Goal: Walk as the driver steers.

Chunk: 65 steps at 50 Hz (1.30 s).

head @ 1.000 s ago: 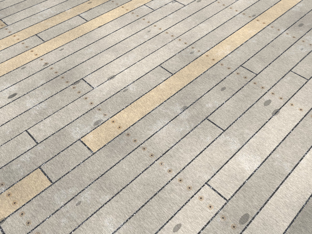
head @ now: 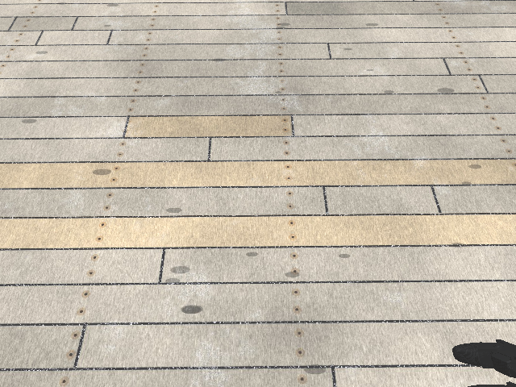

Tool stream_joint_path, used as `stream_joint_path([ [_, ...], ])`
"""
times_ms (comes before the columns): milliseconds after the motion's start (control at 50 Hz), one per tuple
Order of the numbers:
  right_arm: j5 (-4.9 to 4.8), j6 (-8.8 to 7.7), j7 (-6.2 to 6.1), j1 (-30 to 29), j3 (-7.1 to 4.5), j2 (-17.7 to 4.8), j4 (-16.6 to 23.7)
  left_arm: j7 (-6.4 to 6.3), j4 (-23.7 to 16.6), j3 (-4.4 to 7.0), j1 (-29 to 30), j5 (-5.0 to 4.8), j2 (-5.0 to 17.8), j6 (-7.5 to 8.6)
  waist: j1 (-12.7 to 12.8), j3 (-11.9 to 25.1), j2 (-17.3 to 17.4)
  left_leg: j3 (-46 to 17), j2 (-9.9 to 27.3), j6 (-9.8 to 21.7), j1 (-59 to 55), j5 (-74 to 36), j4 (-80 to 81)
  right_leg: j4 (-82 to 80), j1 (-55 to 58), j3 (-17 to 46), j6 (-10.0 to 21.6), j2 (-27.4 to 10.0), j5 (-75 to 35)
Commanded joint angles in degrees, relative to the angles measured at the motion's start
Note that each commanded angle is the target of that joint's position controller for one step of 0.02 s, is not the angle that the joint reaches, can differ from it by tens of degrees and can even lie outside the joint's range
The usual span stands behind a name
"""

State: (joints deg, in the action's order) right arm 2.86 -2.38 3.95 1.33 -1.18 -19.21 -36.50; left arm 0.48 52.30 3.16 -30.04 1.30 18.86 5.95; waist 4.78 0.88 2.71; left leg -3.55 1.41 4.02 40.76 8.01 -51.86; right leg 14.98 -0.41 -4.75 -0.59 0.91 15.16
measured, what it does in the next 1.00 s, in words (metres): walks ahead, turning right: left foot, then right foot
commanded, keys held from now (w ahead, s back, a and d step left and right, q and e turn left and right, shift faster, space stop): shift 0.14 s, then e+shift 0.50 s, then w+e+shift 0.06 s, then w+shift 0.28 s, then shift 0.02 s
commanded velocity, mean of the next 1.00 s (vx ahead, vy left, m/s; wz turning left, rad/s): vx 0.36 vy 0.00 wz -0.43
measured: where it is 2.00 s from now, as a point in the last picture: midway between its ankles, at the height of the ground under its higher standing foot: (350, 326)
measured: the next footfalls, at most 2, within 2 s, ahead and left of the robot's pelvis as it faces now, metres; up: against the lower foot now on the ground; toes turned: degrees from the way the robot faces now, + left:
left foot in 0.12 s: +0.31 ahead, +0.10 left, +0.00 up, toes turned -1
right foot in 0.60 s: +0.39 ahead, -0.15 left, +0.00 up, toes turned -21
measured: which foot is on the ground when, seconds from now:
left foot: up 0.00-0.10, down 0.12-0.60, up 0.62-1.00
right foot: down 0.00-0.12, up 0.14-0.58, down 0.60-1.00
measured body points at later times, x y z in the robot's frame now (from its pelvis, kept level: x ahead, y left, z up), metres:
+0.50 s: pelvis +0.27 +0.00 +0.01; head +0.31 -0.01 +0.45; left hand +0.48 +0.25 -0.10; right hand +0.34 -0.30 -0.11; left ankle +0.28 +0.10 -0.74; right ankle +0.37 -0.15 -0.69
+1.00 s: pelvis +0.43 -0.06 +0.01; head +0.43 -0.05 +0.46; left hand +0.65 +0.14 -0.10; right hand +0.43 -0.36 -0.09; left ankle +0.53 +0.03 -0.72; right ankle +0.35 -0.14 -0.74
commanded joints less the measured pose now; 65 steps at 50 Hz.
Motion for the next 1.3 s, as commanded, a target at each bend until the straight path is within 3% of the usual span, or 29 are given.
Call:
stream_joint_path([
  [20, -0.56, -1.54, 1.32, -0.6, 1.91, 2.0, 3.6, 0.93, -4.8, 0.19, 8.2, -0.9, 6.1, 2.24, -6.0, -6.8, -7.1, 6.5, -1.9, -0.1, -18.3, -11.3, 14.0, -10.2, -17.4, 3.3, 7.1, -10.9, -36.2],
  [60, 0.36, -1.91, 0.59, 2.4, 1.24, -0.3, 1.3, 0.88, -2.8, 0.63, 5.7, -1.56, 8.0, 2.09, -7.0, -3.8, -6.9, 8.6, -5.1, 1.3, -23.4, -11.7, 17.9, -3.6, -9.9, 1.2, 5.7, -10.4, -49.9],
  [80, -3.51, -2.78, -0.8, 5.4, -0.83, -3.3, 1.8, -0.62, -4.2, 1.84, 7.2, -4.77, 12.7, 1.4, -10.4, 2.3, -8.7, 5.5, -5.5, 2.2, -27.8, -11.7, 19.2, 4.6, -4.5, 2.3, 4.8, -11.1, -56.5],
  [100, -3.53, -2.74, -1.55, 12.3, -1.63, -5.3, -0.2, -1.34, -4.2, 1.89, 9.4, -4.71, 13.4, 0.63, -15.2, 6.0, -8.3, 4.1, -4.4, 3.3, -34.5, -16.3, 23.1, 14.7, -4.0, 1.4, 3.1, -10.9, -58.3],
  [120, -2.41, -2.2, -2.59, 18.2, -2.83, -8.5, -2.1, -1.82, -5.1, 1.2, 9.0, -3.49, 11.1, 0.42, -17.0, 9.9, -6.4, 0.0, 0.3, 4.5, -45.1, -28.1, 22.7, 28.0, -10.1, 1.1, 1.1, -8.4, -47.4],
  [140, -1.09, -1.46, -3.62, 20.7, -3.13, -13.0, -2.8, -1.57, -5.9, -1.12, 2.8, -0.24, 2.5, 0.68, -12.1, 17.7, 14.3, -18.1, 16.2, 12.3, -63.3, -64.5, 17.5, 57.1, -27.1, -1.8, -2.5, 2.5, 8.8],
  [160, 0.08, -1.54, -2.99, 22.7, -1.71, -8.9, -1.9, -0.56, -2.6, -1.81, -7.1, -1.86, 2.3, 1.4, -11.5, 33.7, 11.4, -32.1, 25.0, 19.9, -72.4, -74.7, 16.6, 70.0, -32.5, 17.7, -2.0, 4.2, 23.6],
  [180, -0.56, -1.1, -2.52, 18.7, -2.25, -7.4, -1.1, -0.28, -2.8, -0.63, -3.6, -3.87, 6.5, 0.89, -11.1, 31.2, 4.1, -25.8, 22.8, 20.3, -66.2, -63.2, 19.0, 70.7, -33.1, 18.6, -1.9, 0.8, 21.8],
  [220, -2.96, -2.33, -2.51, 10.5, -1.27, -2.5, -2.1, -1.82, -5.2, -0.2, 6.9, -3.42, 5.2, -0.57, -7.5, 12.9, -4.0, -15.2, 16.3, 14.0, -47.3, -45.7, 25.6, 58.8, -37.6, 12.3, -3.0, -4.9, 14.9],
  [260, -1.83, -2.81, -2.39, 7.8, -1.15, -1.3, -2.9, -2.41, -5.1, 0.5, 6.3, -3.02, 4.3, -2.67, -3.9, 6.8, -1.7, -10.1, 14.5, 12.2, -34.1, -45.3, 30.7, 56.1, -30.9, 11.2, -3.8, -5.9, 11.3],
  [420, -1.71, -0.98, -6.18, 3.0, -3.02, -3.6, -4.5, -1.25, -12.1, 1.24, 14.8, -2.36, 0.8, -5.54, -2.9, 4.5, 1.6, 7.3, 13.1, 9.3, -27.0, -28.4, 37.3, 37.7, -29.1, 6.1, -2.8, -7.3, -10.7],
  [580, -4.63, 1.48, -6.07, 3.9, -4.91, -6.5, -6.0, 1.96, -17.8, 3.22, 18.8, -2.33, 3.3, -7.2, -3.7, 2.2, 1.8, 11.8, 15.6, 3.6, -36.5, -24.5, 24.6, 19.0, -25.2, 0.1, 3.2, -3.6, -5.3],
  [600, -4.77, 1.57, -6.01, 4.9, -4.93, -5.7, -6.4, 1.52, -17.0, 4.04, 15.0, -2.1, 4.5, -7.08, -2.1, 3.6, -0.2, 14.0, 13.0, 1.0, -34.7, -25.5, 16.9, 14.1, -18.7, 0.1, 5.2, -1.5, -10.3],
  [620, -3.4, 1.41, -5.77, 7.1, -4.88, -5.0, -5.9, 0.2, -16.6, 6.23, 9.9, -1.87, 10.8, -6.9, -0.8, 5.4, -10.4, 16.1, 7.4, -3.9, -24.9, -13.6, 2.2, 10.7, -7.4, 11.5, 9.5, -6.4, -37.8],
  [640, -0.82, 1.11, -5.21, 8.5, -3.69, -1.8, -3.0, -0.54, -17.9, 7.43, 10.1, -0.76, 17.8, -6.76, -4.3, 9.7, -24.0, 13.5, -3.6, -9.2, -2.4, 28.7, -16.5, 11.1, 7.8, 34.7, 22.2, -19.4, -53.2],
  [660, -1.13, 0.44, -4.28, 5.3, -3.72, -3.3, -2.7, -0.01, -18.9, 6.58, 8.8, -1.01, 13.4, -5.98, -0.5, 19.4, -14.2, -1.6, -3.1, -7.4, 0.1, 29.6, -21.9, 7.7, 10.5, 40.2, 23.6, -19.5, -27.5],
  [680, -3.34, -0.31, -3.47, 2.5, -4.12, -4.2, -1.7, 0.22, -18.8, 6.0, 9.8, -2.37, 11.2, -5.13, -0.9, 15.7, -9.6, -3.6, -1.1, -5.1, 3.4, 23.8, -19.7, 3.6, 7.7, 38.9, 20.8, -17.6, -0.6],
  [720, -3.39, -1.0, -3.42, 0.5, -4.88, -5.5, -2.2, -0.3, -19.5, 4.67, 15.0, -4.12, 8.1, -5.07, -3.4, 6.5, -6.2, -1.8, 1.2, -3.7, 2.5, 17.8, -9.8, -2.5, -3.8, 36.9, 16.2, -15.7, 24.0],
  [780, -3.06, -1.93, -3.28, 1.8, -4.81, -3.6, -3.5, -1.71, -20.5, 3.85, 16.5, -1.82, 6.4, -4.28, -4.3, 4.8, -9.3, 1.2, 0.5, -4.4, -6.3, 10.1, -0.1, -3.5, -11.6, 29.3, 13.9, -11.4, 17.6],
  [840, -3.02, -2.78, -3.02, 0.8, -3.54, -0.3, -3.5, -2.0, -19.1, 3.85, 13.2, -2.0, 6.9, -3.37, -2.7, 4.4, -10.6, 2.1, 0.0, -5.2, -10.7, 5.3, 9.3, -3.1, -13.1, 25.7, 13.3, -10.3, 13.8],
  [860, 1.87, -0.2, -1.82, 3.8, -1.96, 2.0, -4.4, -0.26, -17.1, 4.0, 10.7, 0.67, 8.6, -4.38, -2.7, 3.7, -12.9, 5.2, -0.4, -6.3, -13.0, 6.8, 9.6, -3.9, -14.3, 23.2, 12.2, -6.9, 15.2],
  [960, -1.23, 0.63, -1.47, 3.0, -2.47, -1.8, -2.2, 2.0, -17.9, 3.57, 13.1, -0.13, 7.9, -4.75, -2.7, -0.2, -11.1, 6.4, 0.0, -5.9, -19.9, 6.3, 17.7, -3.6, -19.7, 25.7, 11.8, -9.0, 18.3],
  [1020, -0.33, -1.25, -2.71, 15.6, -2.66, -1.8, -5.7, 1.06, -17.3, 2.47, 14.5, 0.2, 5.0, -4.17, -8.7, -0.2, -4.0, 5.3, -0.4, -3.2, -36.0, 9.0, 26.5, 6.8, -26.3, 23.9, 9.8, -5.5, 17.5],
  [1040, -4.1, -3.5, -4.23, 22.6, -4.26, -5.7, -7.2, -0.11, -18.5, 0.3, 16.6, -3.49, -2.1, -3.39, -11.2, 1.4, 0.5, -8.2, 10.4, 0.4, -42.0, 9.6, 31.5, 22.7, -31.1, 18.7, 7.0, -2.1, 9.6],
  [1060, -3.34, -4.33, -4.38, 25.4, -5.7, -12.5, -7.9, -0.88, -20.7, -0.19, 15.3, -3.5, -3.1, -1.82, -9.4, 1.4, 10.8, -31.0, 20.4, 8.0, -49.4, 18.4, 38.0, 39.2, -45.5, 11.4, 4.2, 4.4, 13.8],
  [1080, -3.26, -4.98, -4.13, 25.1, -5.79, -10.9, -8.0, -1.36, -20.6, 0.78, 14.5, -3.45, 1.3, -0.72, -8.7, -0.6, 9.3, -39.7, 24.5, 13.2, -47.9, 21.7, 39.5, 49.2, -51.5, 13.9, 3.7, 2.9, 16.2],
  [1160, -2.54, -3.94, -3.56, 16.7, -2.59, -0.6, -6.5, -0.63, -19.1, 1.86, 18.6, -0.83, 2.9, -1.83, -5.6, -2.1, 1.9, -11.3, 12.6, 5.6, -41.9, -16.1, 36.9, 49.1, -47.0, 10.3, 2.2, -2.8, 1.9],
  [1220, -2.64, -3.12, -4.33, 16.2, -2.35, -0.9, -7.9, -0.08, -19.5, 0.6, 20.0, -1.75, -1.2, -2.75, -5.1, -1.0, 4.8, -1.5, 9.5, 5.4, -36.3, -39.0, 36.1, 40.7, -38.9, 6.3, -0.7, -2.4, -3.3],
  [1300, -3.34, -1.48, -5.56, 18.8, -3.17, -4.4, -10.2, 0.25, -20.0, -0.23, 26.5, -1.62, -3.7, -2.82, -7.6, 0.9, 4.5, 3.3, 7.4, 3.8, -36.1, -38.0, 35.5, 22.8, -29.4, 3.2, -0.7, -0.5, -13.6],
])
